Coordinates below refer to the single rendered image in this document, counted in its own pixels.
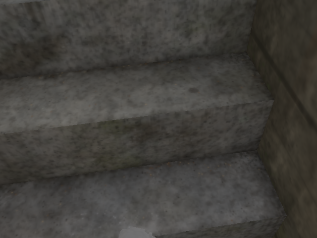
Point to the left robot thigh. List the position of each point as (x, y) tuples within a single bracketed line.
[(135, 232)]

